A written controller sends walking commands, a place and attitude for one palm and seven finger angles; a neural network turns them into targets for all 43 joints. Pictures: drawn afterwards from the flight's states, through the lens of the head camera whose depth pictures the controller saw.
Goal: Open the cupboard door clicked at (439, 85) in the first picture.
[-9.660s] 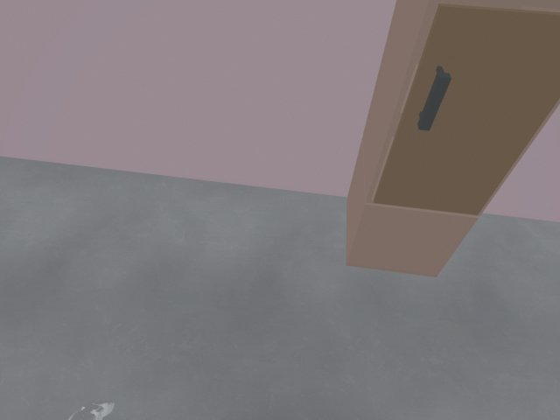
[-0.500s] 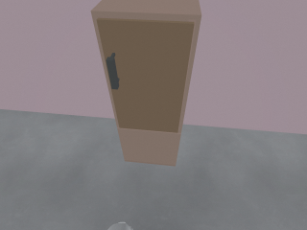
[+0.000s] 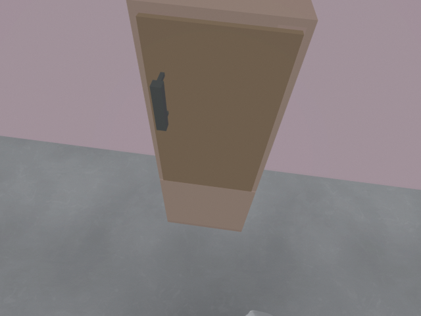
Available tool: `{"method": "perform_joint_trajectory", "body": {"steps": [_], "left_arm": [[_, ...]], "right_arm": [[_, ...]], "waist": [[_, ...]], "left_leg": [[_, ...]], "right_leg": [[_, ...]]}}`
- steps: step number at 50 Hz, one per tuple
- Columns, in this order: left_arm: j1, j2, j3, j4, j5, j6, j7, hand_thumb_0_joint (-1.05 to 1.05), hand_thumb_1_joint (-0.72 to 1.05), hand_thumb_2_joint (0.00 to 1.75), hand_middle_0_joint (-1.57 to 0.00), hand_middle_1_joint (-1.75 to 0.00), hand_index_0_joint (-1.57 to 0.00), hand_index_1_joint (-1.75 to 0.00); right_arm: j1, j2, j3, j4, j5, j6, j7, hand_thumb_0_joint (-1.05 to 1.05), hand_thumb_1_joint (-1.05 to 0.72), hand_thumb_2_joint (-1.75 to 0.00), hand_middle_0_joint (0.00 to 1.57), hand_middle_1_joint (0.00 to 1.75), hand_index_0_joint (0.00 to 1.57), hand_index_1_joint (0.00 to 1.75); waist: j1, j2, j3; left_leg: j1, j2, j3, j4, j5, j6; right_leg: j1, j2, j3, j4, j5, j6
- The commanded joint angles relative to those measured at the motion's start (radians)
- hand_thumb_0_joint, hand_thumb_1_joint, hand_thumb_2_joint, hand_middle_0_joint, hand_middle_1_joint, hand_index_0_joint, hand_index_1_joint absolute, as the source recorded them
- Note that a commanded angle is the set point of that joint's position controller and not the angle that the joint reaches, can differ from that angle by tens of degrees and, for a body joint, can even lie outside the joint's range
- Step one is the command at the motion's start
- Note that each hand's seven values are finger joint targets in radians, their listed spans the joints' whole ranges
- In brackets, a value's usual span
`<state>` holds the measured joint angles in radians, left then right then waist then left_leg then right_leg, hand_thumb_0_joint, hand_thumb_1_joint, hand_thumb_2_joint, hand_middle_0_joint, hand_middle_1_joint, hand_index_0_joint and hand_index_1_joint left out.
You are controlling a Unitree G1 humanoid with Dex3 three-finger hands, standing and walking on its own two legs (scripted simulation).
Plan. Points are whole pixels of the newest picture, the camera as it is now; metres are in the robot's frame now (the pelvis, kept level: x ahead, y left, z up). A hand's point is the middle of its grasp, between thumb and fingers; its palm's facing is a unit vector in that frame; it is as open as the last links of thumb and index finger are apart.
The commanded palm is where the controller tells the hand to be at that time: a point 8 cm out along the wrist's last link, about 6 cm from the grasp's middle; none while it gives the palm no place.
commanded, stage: come to a stop and stand still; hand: left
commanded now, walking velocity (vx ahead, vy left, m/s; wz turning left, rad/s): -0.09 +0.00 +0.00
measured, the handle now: (162, 101) +0.58 +0.17 +0.06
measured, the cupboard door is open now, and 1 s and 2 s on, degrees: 0 0 0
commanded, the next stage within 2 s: look again from close up in 0.94 s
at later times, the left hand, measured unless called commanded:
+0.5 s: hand out of the picture +0.01 +0.15 -0.15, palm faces +0.09 -0.96 -0.27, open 7.3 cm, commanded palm none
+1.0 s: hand out of the picture -0.05 +0.17 -0.17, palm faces +0.03 -0.98 -0.20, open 7.3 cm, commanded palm none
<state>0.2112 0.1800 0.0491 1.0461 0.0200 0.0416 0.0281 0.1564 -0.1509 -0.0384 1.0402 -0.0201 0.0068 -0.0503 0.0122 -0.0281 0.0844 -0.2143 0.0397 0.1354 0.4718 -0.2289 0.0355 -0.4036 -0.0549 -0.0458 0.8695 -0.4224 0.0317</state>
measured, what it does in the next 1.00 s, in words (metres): steps on the spot: right foot, then left foot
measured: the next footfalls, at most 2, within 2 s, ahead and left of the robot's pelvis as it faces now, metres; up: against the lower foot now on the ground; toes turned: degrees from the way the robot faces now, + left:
right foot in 0.14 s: +0.05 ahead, -0.16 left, +0.00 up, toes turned -5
left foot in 0.62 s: -0.03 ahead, +0.12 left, +0.00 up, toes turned +2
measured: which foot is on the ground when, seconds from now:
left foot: down 0.00-0.14, up 0.16-0.60, down 0.62-1.00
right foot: up 0.00-0.12, down 0.14-0.64, up 0.66-0.84, down 0.86-1.00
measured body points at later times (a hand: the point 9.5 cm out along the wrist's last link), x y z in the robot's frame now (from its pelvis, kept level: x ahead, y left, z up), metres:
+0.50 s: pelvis -0.03 -0.05 +0.01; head -0.01 -0.07 +0.45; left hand +0.01 +0.20 -0.13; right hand +0.01 -0.29 -0.16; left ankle -0.07 +0.12 -0.69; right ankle +0.01 -0.15 -0.74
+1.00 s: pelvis -0.04 +0.00 +0.00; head -0.03 -0.02 +0.45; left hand -0.05 +0.22 -0.15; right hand -0.04 -0.22 -0.17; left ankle -0.07 +0.12 -0.74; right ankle -0.06 -0.11 -0.74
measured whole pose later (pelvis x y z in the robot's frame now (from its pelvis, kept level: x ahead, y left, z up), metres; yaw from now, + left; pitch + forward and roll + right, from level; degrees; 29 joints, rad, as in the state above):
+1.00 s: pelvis -0.04 +0.00 +0.00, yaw +0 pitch +0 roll +1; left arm 0.27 0.13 0.00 1.14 0.01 -0.01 0.03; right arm 0.26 -0.16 -0.01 1.11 -0.01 0.00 -0.04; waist 0.00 0.02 0.03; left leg -0.14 0.00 0.03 0.42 -0.27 -0.01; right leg -0.19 -0.02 -0.04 0.46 -0.27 -0.01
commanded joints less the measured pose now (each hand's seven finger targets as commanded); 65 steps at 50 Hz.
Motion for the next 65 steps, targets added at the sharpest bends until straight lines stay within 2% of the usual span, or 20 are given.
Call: {"method": "perform_joint_trajectory", "body": {"steps": [1,5,7,9,10,17,24,27,29,31,32,35,41,44,47,51,52,53,56,65], "left_arm": [[0.087,0.045,0.020,-0.057,-0.001,0.007,0.001,0.00,0.90,0.90,-0.20,-0.30,-0.20,-0.30],[0.125,0.064,0.019,-0.056,0.001,-0.023,0.001,0.00,0.90,0.90,-0.20,-0.30,-0.20,-0.30],[0.096,0.192,0.028,-0.067,0.014,-0.053,0.011,0.00,0.90,0.90,-0.20,-0.30,-0.20,-0.30],[0.083,0.209,0.023,-0.080,0.008,-0.048,0.009,0.00,0.90,0.90,-0.20,-0.30,-0.20,-0.30],[0.049,0.202,0.029,-0.083,0.007,-0.051,0.012,0.00,0.90,0.90,-0.20,-0.30,-0.20,-0.30],[0.058,0.182,0.039,-0.090,0.001,-0.052,0.018,0.00,0.90,0.90,-0.20,-0.30,-0.20,-0.30],[0.077,0.198,0.047,-0.080,0.017,-0.042,0.009,0.00,0.90,0.90,-0.20,-0.30,-0.20,-0.30],[0.030,0.202,0.048,-0.075,0.013,-0.033,0.006,0.00,0.90,0.90,-0.20,-0.30,-0.20,-0.30],[0.004,0.174,0.038,-0.072,0.002,-0.023,0.003,0.00,0.90,0.90,-0.20,-0.30,-0.20,-0.30],[0.026,0.086,0.017,-0.078,-0.012,-0.014,-0.005,0.00,0.90,0.90,-0.20,-0.30,-0.20,-0.30],[0.015,0.071,0.013,-0.080,-0.006,-0.014,-0.007,0.00,0.90,0.90,-0.20,-0.30,-0.20,-0.30],[0.051,0.068,0.009,-0.024,0.007,-0.006,-0.011,0.00,0.90,0.90,-0.20,-0.30,-0.20,-0.30],[0.093,0.044,-0.017,0.018,-0.009,-0.038,-0.008,0.00,0.90,0.90,-0.20,-0.30,-0.20,-0.30],[0.134,0.096,-0.020,0.054,-0.009,-0.063,0.005,0.00,0.90,0.90,-0.20,-0.30,-0.20,-0.30],[0.103,0.087,-0.023,0.062,-0.012,-0.068,0.008,0.00,0.90,0.90,-0.20,-0.30,-0.20,-0.30],[0.088,0.062,-0.029,0.060,-0.016,-0.059,0.011,0.00,0.90,0.90,-0.20,-0.30,-0.20,-0.30],[0.062,0.222,-0.041,-0.037,-0.008,-0.068,0.015,0.00,0.90,0.90,-0.20,-0.30,-0.20,-0.30],[0.110,0.154,-0.017,-0.034,-0.013,-0.078,0.017,0.00,0.90,0.90,-0.20,-0.30,-0.20,-0.30],[0.091,0.188,-0.004,-0.056,-0.006,-0.090,0.014,0.00,0.90,0.90,-0.20,-0.30,-0.20,-0.30],[0.033,0.213,0.000,-0.082,-0.007,-0.077,0.008,0.00,0.90,0.90,-0.20,-0.30,-0.20,-0.30]], "right_arm": [[0.020,-0.180,-0.053,-0.049,-0.011,0.004,0.000,0.00,-0.90,-0.90,0.20,0.30,0.20,0.30],[0.035,-0.173,-0.056,-0.048,-0.002,0.011,0.017,0.00,-0.90,-0.90,0.20,0.30,0.20,0.30],[0.097,-0.058,-0.034,-0.063,0.014,0.012,0.031,0.00,-0.90,-0.90,0.20,0.30,0.20,0.30],[0.043,-0.069,-0.038,-0.076,0.011,0.038,0.030,0.00,-0.90,-0.90,0.20,0.30,0.20,0.30],[0.055,-0.077,-0.036,-0.069,0.006,0.047,0.030,0.00,-0.90,-0.90,0.20,0.30,0.20,0.30],[0.073,-0.127,-0.043,-0.051,0.002,0.045,0.048,0.00,-0.90,-0.90,0.20,0.30,0.20,0.30],[0.053,-0.096,-0.027,-0.075,0.008,0.030,0.053,0.00,-0.90,-0.90,0.20,0.30,0.20,0.30],[0.139,-0.088,-0.023,-0.048,0.010,0.021,0.049,0.00,-0.90,-0.90,0.20,0.30,0.20,0.30],[0.212,-0.089,-0.016,-0.016,0.010,0.008,0.044,0.00,-0.90,-0.90,0.20,0.30,0.20,0.30],[0.187,-0.186,-0.031,-0.035,-0.002,-0.003,0.036,0.00,-0.90,-0.90,0.20,0.30,0.20,0.30],[0.133,-0.214,-0.031,-0.062,0.001,0.002,0.031,0.00,-0.90,-0.90,0.20,0.30,0.20,0.30],[0.033,-0.160,-0.006,-0.062,-0.003,-0.007,0.018,0.00,-0.90,-0.90,0.20,0.30,0.20,0.30],[0.132,-0.138,0.003,0.002,0.005,-0.020,0.006,0.00,-0.90,-0.90,0.20,0.30,0.20,0.30],[0.156,-0.086,0.010,0.013,0.023,-0.028,0.010,0.00,-0.90,-0.90,0.20,0.30,0.20,0.30],[0.171,-0.085,0.011,0.040,0.016,-0.018,0.012,0.00,-0.90,-0.90,0.20,0.30,0.20,0.30],[0.178,-0.077,0.021,0.073,0.013,-0.024,0.011,0.00,-0.90,-0.90,0.20,0.30,0.20,0.30],[0.131,-0.190,0.010,-0.059,0.001,-0.013,0.026,0.00,-0.90,-0.90,0.20,0.30,0.20,0.30],[0.092,-0.209,-0.005,-0.070,-0.010,-0.035,0.026,0.00,-0.90,-0.90,0.20,0.30,0.20,0.30],[0.129,-0.173,-0.014,-0.065,0.000,-0.047,0.016,0.00,-0.90,-0.90,0.20,0.30,0.20,0.30],[0.085,-0.236,-0.016,-0.078,0.001,-0.044,0.014,0.00,-0.90,-0.90,0.20,0.30,0.20,0.30]], "waist": [[-0.008,0.229,-0.085],[0.018,0.168,-0.132],[-0.010,-0.184,-0.150],[0.018,-0.105,-0.117],[0.005,-0.180,-0.110],[0.032,-0.112,-0.103],[0.050,-0.186,-0.095],[0.006,-0.179,-0.100],[-0.031,-0.116,-0.104],[-0.026,0.221,-0.050],[-0.014,0.250,0.012],[0.021,0.287,0.055],[0.009,0.139,-0.050],[-0.008,-0.037,-0.104],[-0.021,-0.157,-0.104],[-0.014,-0.016,-0.048],[-0.040,-0.069,0.073],[0.011,-0.006,-0.033],[-0.019,0.083,-0.160],[-0.015,0.041,-0.081]], "left_leg": [[0.041,0.291,-0.174,-0.098,0.614,0.129],[0.004,0.205,-0.143,0.005,0.372,0.050],[-0.152,0.018,-0.037,0.192,-0.163,-0.060],[-0.137,-0.004,-0.138,0.398,-0.366,-0.060],[-0.179,-0.003,-0.163,0.461,-0.340,-0.061],[-0.289,-0.005,-0.173,0.570,-0.161,-0.096],[-0.149,-0.023,-0.113,0.273,-0.216,-0.081],[0.002,-0.038,-0.081,0.095,-0.124,-0.067],[0.156,-0.033,-0.083,-0.080,-0.017,-0.056],[0.065,0.185,-0.369,-0.264,-0.216,0.016],[-0.108,0.266,-0.442,-0.353,-0.318,0.067],[-0.177,0.180,-0.339,-0.359,-0.223,0.076],[0.085,0.139,-0.236,-0.139,0.366,0.077],[0.030,0.052,-0.167,-0.056,0.226,-0.014],[0.068,0.042,-0.150,-0.072,0.149,-0.035],[0.072,0.060,-0.167,-0.120,0.181,-0.026],[-0.024,0.030,-0.193,-0.123,0.057,-0.022],[-0.038,0.040,-0.182,-0.039,0.050,-0.004],[0.002,0.028,-0.176,0.004,0.122,0.001],[-0.020,0.065,-0.189,-0.028,0.231,0.015]], "right_leg": [[0.032,-0.003,0.018,-0.033,0.002,-0.012],[0.219,0.002,-0.021,-0.388,0.264,-0.009],[0.307,-0.261,0.274,-0.513,0.670,-0.093],[0.176,-0.348,0.276,-0.546,0.704,-0.222],[0.178,-0.319,0.286,-0.551,0.661,-0.217],[0.306,-0.279,0.224,-0.554,0.520,-0.190],[0.246,-0.248,0.238,-0.603,0.272,-0.193],[0.153,-0.207,0.205,-0.598,0.134,-0.154],[0.038,-0.141,0.149,-0.537,0.023,-0.092],[-0.045,-0.012,0.022,-0.328,-0.002,-0.025],[0.010,0.007,-0.011,-0.222,0.008,-0.017],[0.064,-0.002,0.035,-0.077,0.038,-0.022],[0.137,0.002,0.013,-0.396,0.137,-0.008],[0.293,-0.113,0.142,-0.497,0.553,-0.056],[0.260,-0.109,0.120,-0.497,0.538,-0.076],[0.230,-0.069,0.095,-0.505,0.408,-0.058],[0.155,-0.018,0.067,-0.481,0.175,-0.070],[0.164,-0.053,0.131,-0.456,0.173,-0.071],[0.237,-0.081,0.154,-0.453,0.317,-0.107],[0.231,-0.055,0.080,-0.399,0.456,-0.085]]}}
